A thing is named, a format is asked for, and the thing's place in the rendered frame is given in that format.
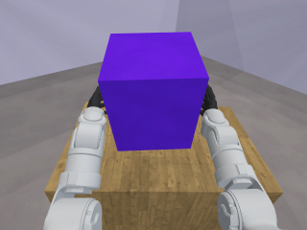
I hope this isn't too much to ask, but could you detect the left robot upper arm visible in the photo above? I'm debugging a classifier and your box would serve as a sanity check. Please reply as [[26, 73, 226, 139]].
[[44, 197, 103, 230]]

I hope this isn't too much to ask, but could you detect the robot left hand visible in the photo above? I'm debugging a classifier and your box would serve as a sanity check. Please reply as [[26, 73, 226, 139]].
[[87, 85, 107, 115]]

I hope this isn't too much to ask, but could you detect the pedestal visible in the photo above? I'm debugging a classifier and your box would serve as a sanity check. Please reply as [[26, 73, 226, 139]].
[[44, 102, 284, 230]]

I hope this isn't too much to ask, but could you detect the left robot forearm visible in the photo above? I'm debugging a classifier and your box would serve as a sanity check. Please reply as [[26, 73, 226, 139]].
[[43, 106, 106, 230]]

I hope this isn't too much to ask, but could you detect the right robot upper arm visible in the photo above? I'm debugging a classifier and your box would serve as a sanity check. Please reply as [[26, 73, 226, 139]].
[[217, 189, 281, 230]]

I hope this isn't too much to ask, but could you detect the carton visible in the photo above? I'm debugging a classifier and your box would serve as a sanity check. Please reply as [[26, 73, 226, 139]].
[[98, 32, 209, 151]]

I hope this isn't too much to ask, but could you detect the right robot forearm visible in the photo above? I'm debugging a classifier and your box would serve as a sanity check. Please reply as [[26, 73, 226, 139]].
[[201, 108, 277, 223]]

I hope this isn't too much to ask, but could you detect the robot right hand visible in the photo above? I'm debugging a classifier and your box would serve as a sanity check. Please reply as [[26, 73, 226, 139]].
[[200, 84, 218, 116]]

